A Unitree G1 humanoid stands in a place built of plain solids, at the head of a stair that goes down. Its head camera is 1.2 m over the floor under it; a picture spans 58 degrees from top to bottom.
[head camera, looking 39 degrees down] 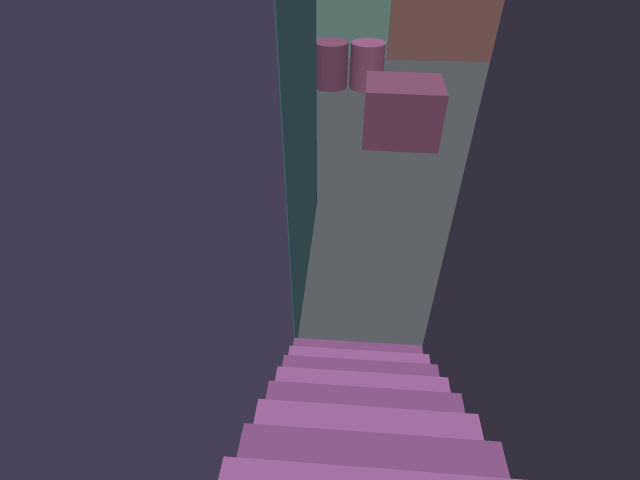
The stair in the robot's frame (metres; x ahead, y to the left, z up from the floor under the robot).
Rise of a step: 0.20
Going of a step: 0.24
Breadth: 1.10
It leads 4 degrees to the right of straight ahead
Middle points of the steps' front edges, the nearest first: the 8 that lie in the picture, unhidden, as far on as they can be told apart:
0.69 -0.20 -0.40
0.93 -0.22 -0.61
1.16 -0.23 -0.81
1.40 -0.25 -1.01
1.64 -0.27 -1.22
1.88 -0.29 -1.42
2.11 -0.31 -1.62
2.35 -0.32 -1.83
